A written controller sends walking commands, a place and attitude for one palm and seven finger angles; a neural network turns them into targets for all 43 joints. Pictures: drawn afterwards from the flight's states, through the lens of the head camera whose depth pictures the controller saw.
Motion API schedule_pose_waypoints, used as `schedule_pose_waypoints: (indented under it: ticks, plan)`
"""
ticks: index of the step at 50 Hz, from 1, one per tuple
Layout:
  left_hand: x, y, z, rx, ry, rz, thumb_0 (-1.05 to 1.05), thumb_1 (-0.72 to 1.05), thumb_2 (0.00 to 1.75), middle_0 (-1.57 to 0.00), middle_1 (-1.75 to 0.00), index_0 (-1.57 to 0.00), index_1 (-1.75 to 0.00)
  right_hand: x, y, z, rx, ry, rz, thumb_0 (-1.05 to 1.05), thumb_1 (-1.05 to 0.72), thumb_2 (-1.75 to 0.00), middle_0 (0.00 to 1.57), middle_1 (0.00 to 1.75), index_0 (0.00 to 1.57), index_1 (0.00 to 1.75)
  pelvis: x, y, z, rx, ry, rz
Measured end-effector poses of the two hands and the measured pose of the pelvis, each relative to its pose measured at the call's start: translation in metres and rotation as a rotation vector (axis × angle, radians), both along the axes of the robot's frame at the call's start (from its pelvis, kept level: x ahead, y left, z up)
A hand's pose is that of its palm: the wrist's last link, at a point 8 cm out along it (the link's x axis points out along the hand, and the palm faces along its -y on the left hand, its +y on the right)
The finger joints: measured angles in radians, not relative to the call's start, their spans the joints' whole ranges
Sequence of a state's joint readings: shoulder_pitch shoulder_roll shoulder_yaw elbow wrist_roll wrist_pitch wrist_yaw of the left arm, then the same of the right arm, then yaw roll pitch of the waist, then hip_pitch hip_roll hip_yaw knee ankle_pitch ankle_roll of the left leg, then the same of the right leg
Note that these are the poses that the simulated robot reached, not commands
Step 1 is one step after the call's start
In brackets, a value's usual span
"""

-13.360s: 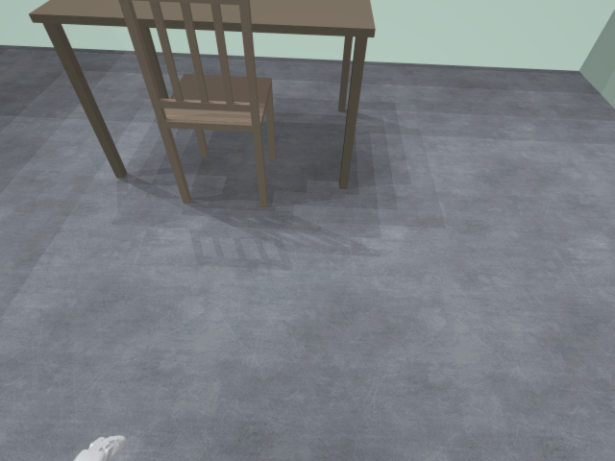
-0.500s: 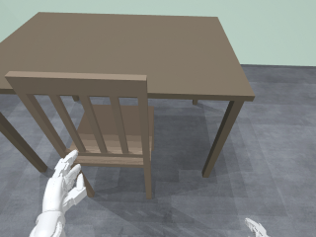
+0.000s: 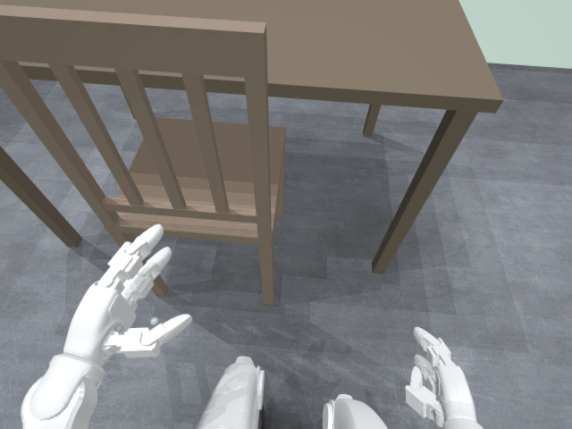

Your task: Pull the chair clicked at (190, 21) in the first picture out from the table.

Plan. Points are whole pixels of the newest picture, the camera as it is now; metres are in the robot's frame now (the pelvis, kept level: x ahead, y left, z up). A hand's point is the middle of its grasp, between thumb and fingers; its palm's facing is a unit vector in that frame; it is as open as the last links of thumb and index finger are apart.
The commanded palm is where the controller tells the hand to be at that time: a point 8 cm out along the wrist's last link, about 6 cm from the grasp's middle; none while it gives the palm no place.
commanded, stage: raise the hand toward the chair's back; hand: left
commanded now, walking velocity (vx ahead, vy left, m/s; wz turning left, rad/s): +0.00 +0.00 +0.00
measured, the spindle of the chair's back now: (158, 150) +0.53 +0.28 +0.03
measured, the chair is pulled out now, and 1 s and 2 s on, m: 0.00 0.00 0.00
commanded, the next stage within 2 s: aim the fingers beside a spindle in 1.40 s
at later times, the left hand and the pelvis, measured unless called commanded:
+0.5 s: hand (120, 293) +0.26 +0.23 +0.07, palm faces +0.04 -1.00 -0.03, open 15.8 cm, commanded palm +0.23 +0.28 +0.07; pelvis +0.03 +0.02 +0.02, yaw -1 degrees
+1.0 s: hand (124, 286) +0.27 +0.23 +0.07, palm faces -0.02 -1.00 -0.04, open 16.9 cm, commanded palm +0.25 +0.29 +0.08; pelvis +0.02 +0.03 +0.03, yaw -1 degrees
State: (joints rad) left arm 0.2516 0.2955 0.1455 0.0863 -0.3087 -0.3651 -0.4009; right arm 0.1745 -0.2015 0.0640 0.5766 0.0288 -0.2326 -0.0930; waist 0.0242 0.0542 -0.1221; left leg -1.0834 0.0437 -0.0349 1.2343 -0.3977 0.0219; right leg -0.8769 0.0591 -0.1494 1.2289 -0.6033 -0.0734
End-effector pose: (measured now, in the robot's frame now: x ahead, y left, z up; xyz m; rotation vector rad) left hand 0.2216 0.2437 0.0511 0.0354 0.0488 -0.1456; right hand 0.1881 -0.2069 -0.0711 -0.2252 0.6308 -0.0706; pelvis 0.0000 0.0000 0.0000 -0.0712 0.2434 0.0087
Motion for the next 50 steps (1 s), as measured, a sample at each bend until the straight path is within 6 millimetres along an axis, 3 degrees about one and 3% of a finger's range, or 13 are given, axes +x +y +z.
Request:
schedule_pose_waypoints:
  ticks: [4,9,12,18,26,30,34,38,42,50]
  plan:
    - [0.012,0.008,-0.005,-0.046,0.131,0.092,0.00,0.19,0.60,-0.13,-0.19,-0.14,-0.19,-0.022,-0.006,0.004,0.017,0.062,-0.092,0.02,-0.90,-0.89,0.21,0.30,0.21,0.30,0.011,0.003,0.012,0.014,0.001,-0.024]
    - [0.007,0.030,0.019,0.012,0.016,0.242,0.00,0.08,0.55,-0.12,-0.17,-0.12,-0.17,-0.034,-0.020,0.009,-0.019,0.119,-0.126,0.02,-0.90,-0.89,0.21,0.30,0.21,0.30,0.022,0.007,0.020,0.020,0.009,-0.030]
    - [0.005,0.033,0.019,0.041,-0.019,0.211,0.00,0.01,0.52,-0.11,-0.16,-0.11,-0.16,-0.031,-0.027,0.006,-0.051,0.134,-0.112,0.02,-0.90,-0.89,0.21,0.30,0.21,0.30,0.023,0.011,0.017,0.015,0.022,-0.023]
    - [0.007,0.023,-0.005,-0.007,0.064,0.101,0.00,-0.13,0.46,-0.09,-0.13,-0.10,-0.13,-0.015,-0.028,0.010,-0.088,0.096,-0.109,0.02,-0.90,-0.89,0.21,0.30,0.21,0.30,0.023,0.019,0.013,0.005,0.038,-0.021]
    - [0.012,0.039,0.025,0.002,-0.071,0.192,-0.01,-0.32,0.38,-0.08,-0.10,-0.08,-0.10,0.013,-0.005,0.025,-0.060,0.021,-0.066,0.02,-0.90,-0.89,0.21,0.30,0.21,0.30,0.026,0.024,0.018,-0.001,0.025,-0.013]
    - [0.014,0.039,0.019,0.003,-0.018,0.159,-0.01,-0.40,0.34,-0.07,-0.09,-0.07,-0.09,0.020,0.008,0.029,-0.036,0.004,-0.036,0.02,-0.90,-0.89,0.21,0.30,0.21,0.30,0.025,0.027,0.020,-0.006,0.018,-0.007]
    - [0.013,0.036,0.010,-0.005,0.057,0.122,-0.01,-0.45,0.32,-0.06,-0.08,-0.07,-0.08,0.019,0.015,0.032,-0.031,0.003,-0.022,0.02,-0.90,-0.89,0.21,0.30,0.21,0.30,0.023,0.029,0.023,-0.007,0.011,-0.008]
    - [0.014,0.040,0.019,-0.004,0.015,0.152,-0.01,-0.48,0.31,-0.06,-0.08,-0.07,-0.08,0.012,0.015,0.034,-0.041,0.019,-0.021,0.02,-0.90,-0.89,0.21,0.30,0.21,0.30,0.023,0.030,0.026,-0.007,0.004,-0.008]
    - [0.018,0.047,0.029,0.012,-0.051,0.181,-0.01,-0.49,0.30,-0.06,-0.08,-0.07,-0.08,0.003,0.011,0.031,-0.053,0.048,-0.022,0.02,-0.90,-0.89,0.21,0.30,0.21,0.30,0.023,0.030,0.026,-0.009,0.004,-0.004]
    - [0.027,0.039,0.020,0.008,0.036,0.123,-0.02,-0.50,0.30,-0.06,-0.08,-0.06,-0.08,-0.013,-0.002,0.030,-0.061,0.088,-0.070,0.02,-0.90,-0.89,0.21,0.30,0.21,0.30,0.024,0.029,0.029,-0.004,-0.002,-0.009]
